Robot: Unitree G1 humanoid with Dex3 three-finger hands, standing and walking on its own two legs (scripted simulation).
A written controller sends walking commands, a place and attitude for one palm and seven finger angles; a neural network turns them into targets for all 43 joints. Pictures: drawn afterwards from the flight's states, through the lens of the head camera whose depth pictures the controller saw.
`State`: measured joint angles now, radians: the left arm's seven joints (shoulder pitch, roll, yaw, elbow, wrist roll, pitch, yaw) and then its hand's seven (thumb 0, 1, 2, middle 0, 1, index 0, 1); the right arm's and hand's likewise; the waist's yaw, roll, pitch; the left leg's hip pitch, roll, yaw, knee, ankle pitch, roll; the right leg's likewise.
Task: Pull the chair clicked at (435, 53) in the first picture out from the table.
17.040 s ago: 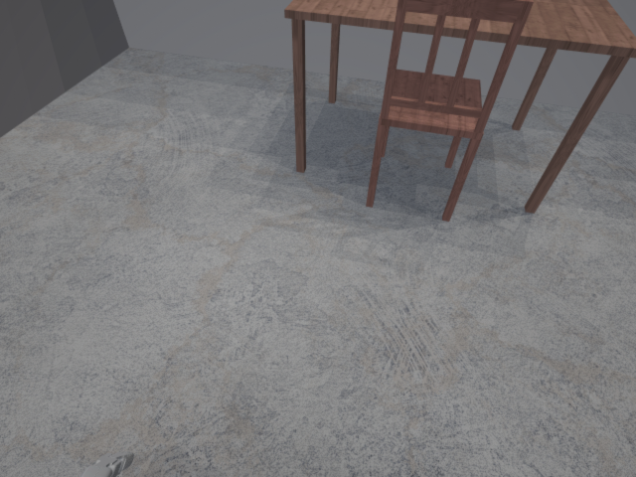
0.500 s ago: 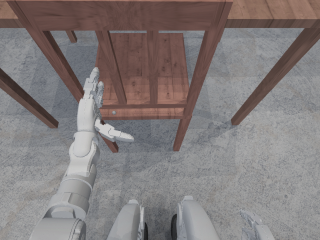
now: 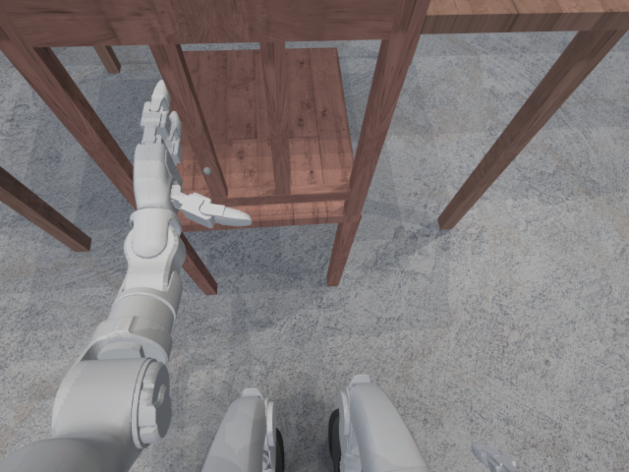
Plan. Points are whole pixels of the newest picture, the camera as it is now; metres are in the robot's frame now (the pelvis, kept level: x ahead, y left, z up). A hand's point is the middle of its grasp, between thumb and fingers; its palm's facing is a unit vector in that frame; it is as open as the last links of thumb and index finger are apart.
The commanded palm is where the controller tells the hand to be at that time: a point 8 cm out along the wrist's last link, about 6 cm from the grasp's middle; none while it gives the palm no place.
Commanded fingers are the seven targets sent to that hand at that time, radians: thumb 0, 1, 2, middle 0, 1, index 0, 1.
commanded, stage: push the fingers through the gap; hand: left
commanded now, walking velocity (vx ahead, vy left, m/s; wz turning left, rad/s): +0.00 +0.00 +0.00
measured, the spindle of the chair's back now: (198, 136) +0.52 +0.12 +0.04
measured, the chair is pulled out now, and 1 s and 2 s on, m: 0.00 0.00 0.03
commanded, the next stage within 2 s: hook a spindle and tug to test in 0.48 s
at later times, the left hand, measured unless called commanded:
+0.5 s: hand (215, 163) +0.49 +0.10 +0.03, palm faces +0.02 -1.00 -0.04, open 16.9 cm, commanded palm +0.46 +0.15 +0.03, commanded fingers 0.00 -0.50 0.30 -0.06 -0.08 -0.06 -0.08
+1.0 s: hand (213, 169) +0.48 +0.10 +0.03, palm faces +0.02 -1.00 -0.03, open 14.7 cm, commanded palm +0.45 +0.15 +0.03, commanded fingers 0.00 -0.11 0.47 -0.45 -1.29 -0.45 -1.29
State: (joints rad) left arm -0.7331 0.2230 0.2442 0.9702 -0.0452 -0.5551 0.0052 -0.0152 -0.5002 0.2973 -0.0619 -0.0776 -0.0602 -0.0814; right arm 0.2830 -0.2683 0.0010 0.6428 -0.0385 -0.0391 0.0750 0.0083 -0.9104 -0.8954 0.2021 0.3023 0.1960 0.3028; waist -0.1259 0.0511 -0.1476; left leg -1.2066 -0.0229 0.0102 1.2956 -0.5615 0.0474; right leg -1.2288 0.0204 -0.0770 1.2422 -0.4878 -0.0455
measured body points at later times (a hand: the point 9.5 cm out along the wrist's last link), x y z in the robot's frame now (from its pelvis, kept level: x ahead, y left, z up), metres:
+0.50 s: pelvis +0.00 +0.00 +0.00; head +0.16 +0.00 +0.42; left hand +0.48 +0.16 +0.03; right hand +0.05 -0.26 -0.13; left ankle +0.02 +0.09 -0.62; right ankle +0.05 -0.10 -0.62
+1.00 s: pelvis +0.00 +0.00 +0.00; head +0.15 +0.00 +0.43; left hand +0.47 +0.16 +0.03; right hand +0.06 -0.26 -0.13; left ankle +0.02 +0.09 -0.62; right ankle +0.05 -0.10 -0.62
